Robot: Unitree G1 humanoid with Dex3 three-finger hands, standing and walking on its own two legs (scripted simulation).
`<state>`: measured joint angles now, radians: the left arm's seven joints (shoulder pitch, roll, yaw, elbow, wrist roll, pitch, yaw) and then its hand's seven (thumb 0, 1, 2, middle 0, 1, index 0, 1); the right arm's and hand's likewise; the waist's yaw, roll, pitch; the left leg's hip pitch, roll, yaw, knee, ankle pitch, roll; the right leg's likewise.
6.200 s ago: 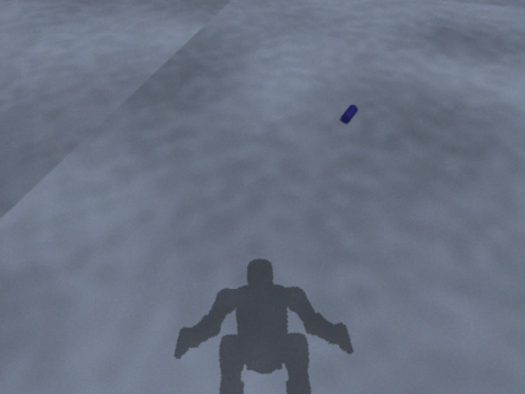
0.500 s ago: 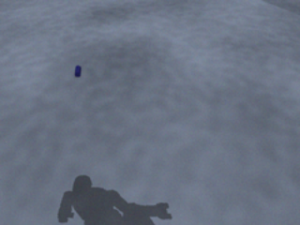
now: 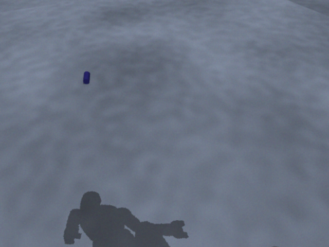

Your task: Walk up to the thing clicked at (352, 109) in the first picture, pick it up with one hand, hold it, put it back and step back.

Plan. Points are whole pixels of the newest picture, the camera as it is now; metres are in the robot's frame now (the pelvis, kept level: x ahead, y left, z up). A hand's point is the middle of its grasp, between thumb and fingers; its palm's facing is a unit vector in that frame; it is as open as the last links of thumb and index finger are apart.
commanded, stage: stand
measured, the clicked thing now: (86, 77) +1.73 +0.76 -0.75
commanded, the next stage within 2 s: walk up in 0.78 s
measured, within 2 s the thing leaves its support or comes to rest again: neither
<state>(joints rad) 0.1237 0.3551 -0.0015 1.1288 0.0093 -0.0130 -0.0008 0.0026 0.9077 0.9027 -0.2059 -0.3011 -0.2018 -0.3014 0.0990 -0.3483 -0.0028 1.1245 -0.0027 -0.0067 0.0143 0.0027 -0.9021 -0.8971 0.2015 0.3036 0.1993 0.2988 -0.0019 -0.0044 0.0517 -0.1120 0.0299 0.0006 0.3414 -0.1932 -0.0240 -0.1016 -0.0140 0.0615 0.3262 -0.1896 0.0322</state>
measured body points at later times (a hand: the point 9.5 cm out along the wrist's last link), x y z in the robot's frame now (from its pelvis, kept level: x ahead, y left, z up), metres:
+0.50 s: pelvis +0.01 +0.00 +0.00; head +0.02 +0.01 +0.45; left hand +0.08 +0.30 -0.13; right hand +0.09 -0.30 -0.13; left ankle +0.00 +0.13 -0.75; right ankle +0.00 -0.14 -0.75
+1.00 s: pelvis -0.01 -0.02 -0.01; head +0.02 -0.01 +0.44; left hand +0.06 +0.31 -0.13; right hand +0.10 -0.32 -0.14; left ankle -0.01 +0.12 -0.73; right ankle -0.01 -0.14 -0.75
